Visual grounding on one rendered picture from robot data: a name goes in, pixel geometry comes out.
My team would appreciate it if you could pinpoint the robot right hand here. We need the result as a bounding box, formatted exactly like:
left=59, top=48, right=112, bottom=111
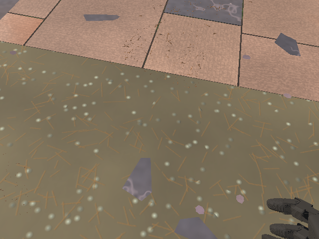
left=261, top=197, right=319, bottom=239

